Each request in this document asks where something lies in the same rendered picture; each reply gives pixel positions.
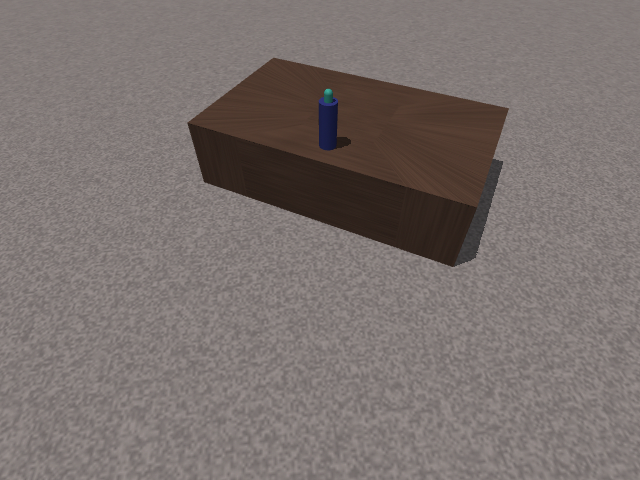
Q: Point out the bottle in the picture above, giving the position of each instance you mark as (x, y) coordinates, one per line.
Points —
(328, 113)

